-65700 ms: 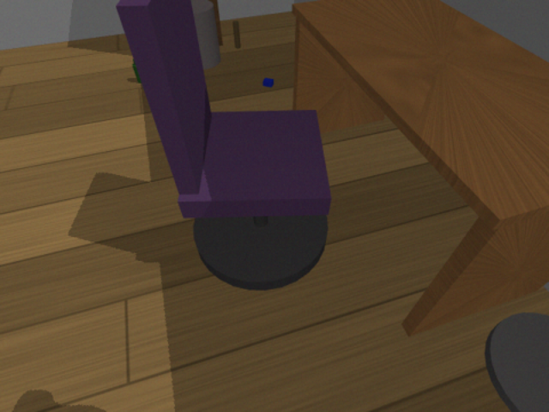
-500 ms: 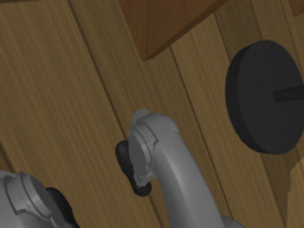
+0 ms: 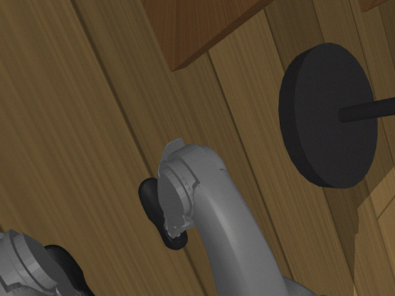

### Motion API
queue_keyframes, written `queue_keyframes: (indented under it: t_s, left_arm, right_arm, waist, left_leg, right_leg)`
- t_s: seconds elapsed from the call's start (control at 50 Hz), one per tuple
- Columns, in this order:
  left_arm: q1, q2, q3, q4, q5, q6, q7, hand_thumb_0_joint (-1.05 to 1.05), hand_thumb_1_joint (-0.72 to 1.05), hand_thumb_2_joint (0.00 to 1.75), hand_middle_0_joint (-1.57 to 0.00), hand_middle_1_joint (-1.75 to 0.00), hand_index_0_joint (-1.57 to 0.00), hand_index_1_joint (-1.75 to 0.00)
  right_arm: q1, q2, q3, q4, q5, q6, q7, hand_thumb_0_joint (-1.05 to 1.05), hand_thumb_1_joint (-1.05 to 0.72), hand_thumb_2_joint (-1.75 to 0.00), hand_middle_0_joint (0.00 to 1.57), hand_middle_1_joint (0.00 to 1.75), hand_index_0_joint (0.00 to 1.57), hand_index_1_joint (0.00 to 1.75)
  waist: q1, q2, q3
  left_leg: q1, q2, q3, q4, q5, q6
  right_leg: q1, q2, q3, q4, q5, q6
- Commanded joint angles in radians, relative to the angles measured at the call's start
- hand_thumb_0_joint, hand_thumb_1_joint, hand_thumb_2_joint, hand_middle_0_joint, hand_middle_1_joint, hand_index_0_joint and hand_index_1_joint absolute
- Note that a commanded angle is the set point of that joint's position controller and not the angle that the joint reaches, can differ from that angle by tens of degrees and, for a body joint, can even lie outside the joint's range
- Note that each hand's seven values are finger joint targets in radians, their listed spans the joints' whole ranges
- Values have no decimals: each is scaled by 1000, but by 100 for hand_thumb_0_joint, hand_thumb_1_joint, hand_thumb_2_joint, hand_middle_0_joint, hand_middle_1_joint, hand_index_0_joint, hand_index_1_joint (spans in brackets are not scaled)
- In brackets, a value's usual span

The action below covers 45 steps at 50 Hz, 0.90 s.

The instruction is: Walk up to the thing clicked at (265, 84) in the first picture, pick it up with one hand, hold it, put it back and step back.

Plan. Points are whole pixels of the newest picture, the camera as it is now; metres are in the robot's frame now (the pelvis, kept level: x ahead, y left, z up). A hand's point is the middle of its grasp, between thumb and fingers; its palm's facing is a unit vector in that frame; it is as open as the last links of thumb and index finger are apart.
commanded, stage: rest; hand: left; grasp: from above
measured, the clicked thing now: out of the picture +0.46 +0.34 -0.29
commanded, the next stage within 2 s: open in 0.54 s
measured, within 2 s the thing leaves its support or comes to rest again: rests again in 0.28 s
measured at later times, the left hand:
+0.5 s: hand out of the picture +0.47 +0.31 -0.26, palm faces -0.16 -0.41 -0.90, open 5.0 cm
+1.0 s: hand out of the picture +0.47 +0.32 -0.26, palm faces -0.16 -0.40 -0.90, open 9.2 cm
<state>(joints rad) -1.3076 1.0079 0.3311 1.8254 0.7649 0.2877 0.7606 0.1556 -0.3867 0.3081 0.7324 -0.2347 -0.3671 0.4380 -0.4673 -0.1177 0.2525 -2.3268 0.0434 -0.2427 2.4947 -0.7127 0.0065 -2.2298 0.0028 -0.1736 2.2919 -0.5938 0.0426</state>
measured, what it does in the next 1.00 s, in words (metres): stands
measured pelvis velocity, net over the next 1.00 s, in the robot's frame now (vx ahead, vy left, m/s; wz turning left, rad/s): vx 0.00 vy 0.00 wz -0.03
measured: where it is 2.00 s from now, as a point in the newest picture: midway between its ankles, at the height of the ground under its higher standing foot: (127, 258)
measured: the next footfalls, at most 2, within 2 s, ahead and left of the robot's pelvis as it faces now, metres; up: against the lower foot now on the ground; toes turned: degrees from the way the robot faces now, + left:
none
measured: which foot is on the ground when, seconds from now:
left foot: down 0.00-1.00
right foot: down 0.00-1.00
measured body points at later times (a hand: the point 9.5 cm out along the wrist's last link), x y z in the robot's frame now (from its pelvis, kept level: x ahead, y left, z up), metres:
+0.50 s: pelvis +0.00 +0.00 +0.00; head +0.31 +0.10 +0.30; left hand +0.47 +0.33 -0.21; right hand -0.01 -0.23 -0.03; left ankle +0.07 +0.13 -0.29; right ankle +0.13 -0.12 -0.29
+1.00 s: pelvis +0.00 +0.00 +0.01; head +0.31 +0.11 +0.30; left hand +0.48 +0.33 -0.21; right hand -0.01 -0.23 -0.03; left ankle +0.06 +0.13 -0.29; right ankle +0.13 -0.12 -0.29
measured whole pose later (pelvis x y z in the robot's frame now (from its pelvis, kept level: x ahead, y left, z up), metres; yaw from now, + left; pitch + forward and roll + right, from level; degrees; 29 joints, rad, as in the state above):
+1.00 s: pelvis +0.00 +0.00 +0.01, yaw -1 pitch +28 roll -16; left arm -1.33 1.09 0.26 1.82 0.74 0.28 0.75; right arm 0.14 -0.42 0.38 0.66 -0.23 -0.38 0.40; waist -0.49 -0.16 0.31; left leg -2.31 0.04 -0.27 2.49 -0.71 0.01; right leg -2.20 0.01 -0.20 2.26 -0.58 0.05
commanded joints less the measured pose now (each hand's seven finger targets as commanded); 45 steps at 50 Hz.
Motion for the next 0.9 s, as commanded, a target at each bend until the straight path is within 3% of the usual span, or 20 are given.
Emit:
queue_keyframes:
  t_s: [0.0,0.06,0.1,0.14,0.18,0.24,0.26,0.3,0.38,0.42,0.5,0.62,0.74,0.8,0.88]
  left_arm:
    - [-252,203,-46,-97,23,-2,47,0,83,30,-110,-51,-119,-43]
    - [-250,210,-50,-92,33,1,49,0,83,28,-109,-53,-118,-43]
    - [-255,212,-42,-100,33,-4,51,0,82,28,-107,-53,-117,-43]
    - [-247,190,-64,-100,28,-6,44,0,83,28,-108,-53,-118,-43]
    - [-245,207,-50,-95,24,-10,52,0,83,28,-108,-52,-118,-43]
    - [-254,183,-74,-103,15,-11,44,0,84,29,-109,-52,-118,-43]
    - [-240,209,-60,-80,14,-12,51,0,84,27,-108,-52,-118,-42]
    - [-245,203,-72,-90,10,-11,48,0,86,26,-109,-52,-120,-42]
    - [-246,213,-83,-107,-4,-11,45,0,86,28,-109,-52,-119,-42]
    - [-252,234,-69,-94,-2,-10,53,0,85,28,-109,-51,-118,-41]
    - [-246,232,-82,-95,-12,-11,55,0,85,30,-110,-52,-119,-43]
    - [-238,249,-88,-94,-3,-11,38,0,86,27,-111,-48,-119,-39]
    - [-231,255,-92,-98,-2,-11,28,0,38,26,-65,-57,-75,-48]
    - [-233,254,-93,-96,-11,-10,32,0,16,38,-60,-57,-66,-52]
    - [-241,250,-102,-107,-14,-10,20,0,4,49,-55,-61,-58,-58]
  right_arm:
    - [261,-348,-76,60,1,2,-5,0,-91,-90,20,30,20,30]
    - [245,-347,-73,54,5,-1,-7,0,-91,-90,20,30,20,30]
    - [250,-349,-71,41,6,-2,-7,0,-91,-90,20,30,20,30]
    - [233,-344,-62,37,1,-5,-8,0,-91,-90,20,30,20,30]
    - [239,-345,-58,35,7,-6,-8,0,-91,-90,20,30,20,30]
    - [237,-336,-44,21,-2,-8,-7,0,-91,-90,20,30,20,30]
    - [254,-353,-48,36,1,-7,-8,0,-91,-90,20,30,20,30]
    - [253,-355,-45,24,-5,-7,-8,0,-91,-90,20,30,20,30]
    - [243,-357,-28,6,-9,-8,-10,0,-91,-90,20,30,20,30]
    - [244,-363,-28,10,-3,-8,-12,0,-91,-90,20,30,20,30]
    - [228,-369,-18,-5,-10,-13,-14,0,-91,-90,20,30,20,30]
    - [221,-369,-9,-14,-1,-13,-20,0,-90,-90,20,30,20,30]
    - [222,-364,-7,-19,-1,-9,-29,0,-90,-90,20,30,20,30]
    - [219,-367,-4,-22,0,-9,-33,0,-90,-90,20,30,20,30]
    - [213,-366,-2,-25,-2,-10,-35,0,-90,-90,20,30,20,30]
  waist:
    - [-76,570,-683]
    - [-72,566,-647]
    - [-78,575,-644]
    - [-90,563,-640]
    - [-82,550,-647]
    - [-94,547,-641]
    - [-89,558,-652]
    - [-103,562,-635]
    - [-105,553,-649]
    - [-95,563,-645]
    - [-107,544,-621]
    - [-108,547,-607]
    - [-106,534,-600]
    - [-106,526,-615]
    - [-114,539,-591]
  left_leg:
    - [501,22,74,-267,232,-16]
    - [497,22,65,-276,185,-17]
    - [514,26,59,-280,196,-18]
    - [508,23,59,-270,199,-18]
    - [495,26,58,-264,231,-16]
    - [496,23,65,-250,252,-15]
    - [503,27,60,-266,244,-17]
    - [503,24,62,-267,227,-17]
    - [499,23,67,-252,256,-15]
    - [511,28,56,-262,253,-18]
    - [478,25,63,-251,224,-13]
    - [487,28,47,-265,214,-14]
    - [479,27,50,-267,206,-13]
    - [470,32,51,-258,228,-11]
    - [478,30,46,-265,204,-13]
  right_leg:
    - [434,51,-95,-185,242,-51]
    - [399,46,-102,-185,203,-54]
    - [394,47,-107,-187,206,-56]
    - [394,47,-108,-178,217,-53]
    - [420,44,-104,-185,243,-51]
    - [433,44,-105,-187,262,-47]
    - [441,52,-110,-193,250,-50]
    - [443,52,-110,-195,240,-49]
    - [471,55,-106,-193,266,-45]
    - [454,55,-109,-197,261,-48]
    - [474,56,-108,-201,246,-44]
    - [441,56,-115,-201,228,-47]
    - [457,56,-116,-206,223,-45]
    - [483,60,-112,-215,245,-40]
    - [449,58,-119,-212,219,-43]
